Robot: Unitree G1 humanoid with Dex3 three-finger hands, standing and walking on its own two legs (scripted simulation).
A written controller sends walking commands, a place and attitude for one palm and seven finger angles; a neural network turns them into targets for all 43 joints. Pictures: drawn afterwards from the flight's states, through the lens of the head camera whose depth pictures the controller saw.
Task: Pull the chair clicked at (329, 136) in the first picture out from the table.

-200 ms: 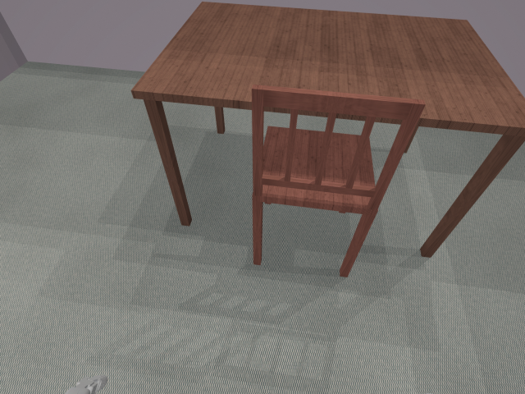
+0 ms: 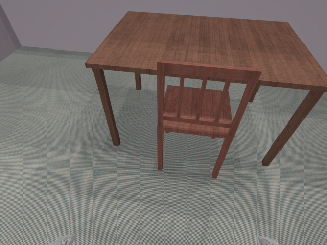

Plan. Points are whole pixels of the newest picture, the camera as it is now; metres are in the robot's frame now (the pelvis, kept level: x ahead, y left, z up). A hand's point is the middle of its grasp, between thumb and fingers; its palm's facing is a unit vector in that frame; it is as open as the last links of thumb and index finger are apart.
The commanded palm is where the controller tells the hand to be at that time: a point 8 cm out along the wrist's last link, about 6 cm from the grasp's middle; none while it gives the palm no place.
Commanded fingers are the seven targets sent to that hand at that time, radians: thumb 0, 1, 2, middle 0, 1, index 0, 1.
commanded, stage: stand and wait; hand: left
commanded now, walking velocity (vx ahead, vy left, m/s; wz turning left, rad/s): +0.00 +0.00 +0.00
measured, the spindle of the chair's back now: (201, 99) +0.74 -0.13 -0.10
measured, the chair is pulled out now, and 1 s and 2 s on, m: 0.00 0.00 0.00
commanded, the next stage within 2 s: look at it before walking up in 0.62 s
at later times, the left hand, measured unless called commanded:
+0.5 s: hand out of the picture +0.03 +0.22 -0.16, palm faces -0.02 -0.95 -0.31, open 7.4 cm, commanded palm none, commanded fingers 0.00 0.90 0.90 -0.20 -0.30 -0.20 -0.30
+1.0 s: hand out of the picture +0.03 +0.21 -0.15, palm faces -0.01 -0.95 -0.30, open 7.4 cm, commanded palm none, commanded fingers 0.00 0.90 0.90 -0.20 -0.30 -0.20 -0.30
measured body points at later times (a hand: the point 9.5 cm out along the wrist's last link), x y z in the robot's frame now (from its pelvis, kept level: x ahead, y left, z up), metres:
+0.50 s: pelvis -0.02 -0.02 +0.01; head -0.02 -0.02 +0.46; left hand +0.03 +0.27 -0.13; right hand +0.04 -0.30 -0.13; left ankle -0.02 +0.09 -0.74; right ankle -0.02 -0.15 -0.74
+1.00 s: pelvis -0.03 -0.02 +0.01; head -0.03 -0.03 +0.46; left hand +0.03 +0.26 -0.13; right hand +0.03 -0.30 -0.13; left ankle -0.02 +0.09 -0.74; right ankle -0.02 -0.15 -0.74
